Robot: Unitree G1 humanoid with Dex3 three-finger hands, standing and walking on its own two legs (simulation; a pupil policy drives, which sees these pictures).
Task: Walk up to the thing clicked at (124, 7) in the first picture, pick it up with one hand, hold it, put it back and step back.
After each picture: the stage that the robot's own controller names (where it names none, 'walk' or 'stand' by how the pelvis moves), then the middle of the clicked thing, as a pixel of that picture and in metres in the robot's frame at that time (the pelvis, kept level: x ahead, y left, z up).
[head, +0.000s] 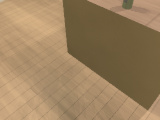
stand; out of the picture +1.03 -0.29 +0.01
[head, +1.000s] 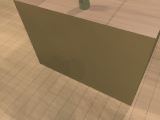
walk; out of the picture +0.96 +0.05 +0.03
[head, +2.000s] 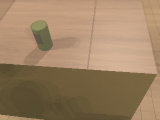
rise first; (42, 36) +0.57 +0.20 +0.04
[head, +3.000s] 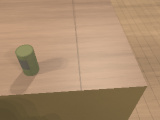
stand; (28, 60) +0.47 +0.23 +0.02
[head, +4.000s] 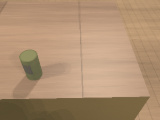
stand; (31, 65) +0.46 +0.22 +0.00
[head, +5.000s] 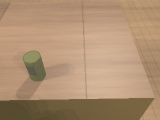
stand; (35, 66) +0.46 +0.21 +0.00
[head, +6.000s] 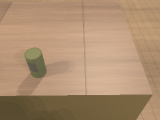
stand; (36, 63) +0.48 +0.21 +0.00
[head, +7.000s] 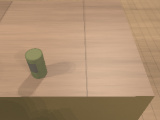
stand; (36, 64) +0.47 +0.21 +0.00
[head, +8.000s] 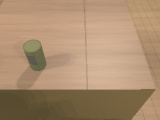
rise first; (35, 55) +0.48 +0.21 +0.01
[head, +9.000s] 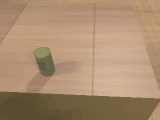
rise first; (45, 62) +0.48 +0.21 +0.01
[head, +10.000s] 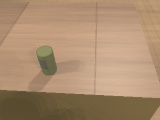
go down; (47, 61) +0.49 +0.20 +0.01
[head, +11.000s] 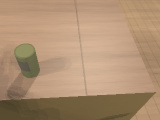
go down; (28, 61) +0.45 +0.19 +0.03
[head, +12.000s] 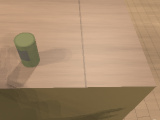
close in; (28, 50) +0.48 +0.19 +0.04
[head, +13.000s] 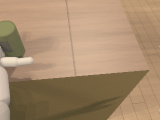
close; (10, 41) +0.49 +0.21 +0.07
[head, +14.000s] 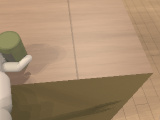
lift; (14, 51) +0.44 +0.20 +0.07
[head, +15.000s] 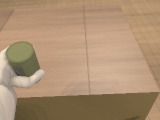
lift; (26, 64) +0.33 +0.17 +0.19
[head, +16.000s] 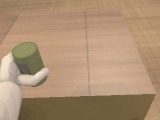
hold; (31, 65) +0.33 +0.16 +0.18
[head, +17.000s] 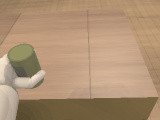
hold; (27, 67) +0.32 +0.17 +0.18
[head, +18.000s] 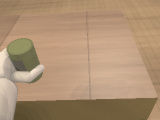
crouch; (26, 61) +0.34 +0.17 +0.19
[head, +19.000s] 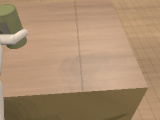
crouch; (10, 27) +0.45 +0.21 +0.21
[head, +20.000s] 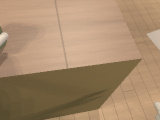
lower; out of the picture +0.51 +0.22 +0.09
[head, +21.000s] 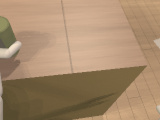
lower; (3, 38) +0.48 +0.21 +0.08
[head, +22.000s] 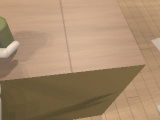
lower; (1, 38) +0.49 +0.21 +0.08
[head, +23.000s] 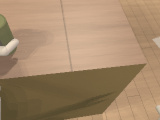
lower; (0, 36) +0.49 +0.21 +0.08
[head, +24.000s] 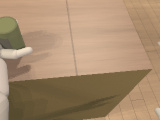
open; (10, 38) +0.48 +0.20 +0.08
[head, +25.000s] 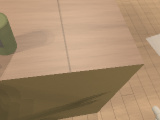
sink last; (0, 35) +0.49 +0.20 +0.08
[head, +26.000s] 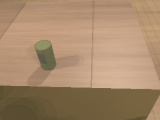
sink last; (46, 55) +0.50 +0.20 +0.05
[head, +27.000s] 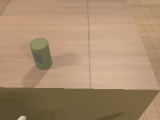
stand; (41, 54) +0.48 +0.19 +0.04
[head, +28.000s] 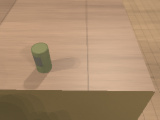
walk; (42, 58) +0.49 +0.19 +0.02
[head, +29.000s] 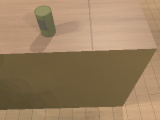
walk; (45, 22) +0.61 +0.18 +0.03
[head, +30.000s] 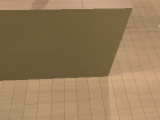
walk; out of the picture +0.88 +0.20 +0.03
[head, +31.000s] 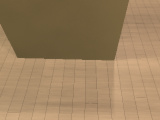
stand; out of the picture +1.21 +0.15 +0.03
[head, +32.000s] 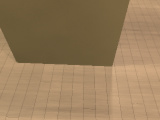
stand; out of the picture +1.21 +0.15 +0.01
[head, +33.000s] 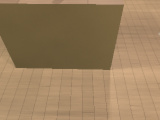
stand; out of the picture +1.22 +0.16 +0.00
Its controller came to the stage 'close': yes
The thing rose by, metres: 0.21
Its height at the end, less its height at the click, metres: +0.00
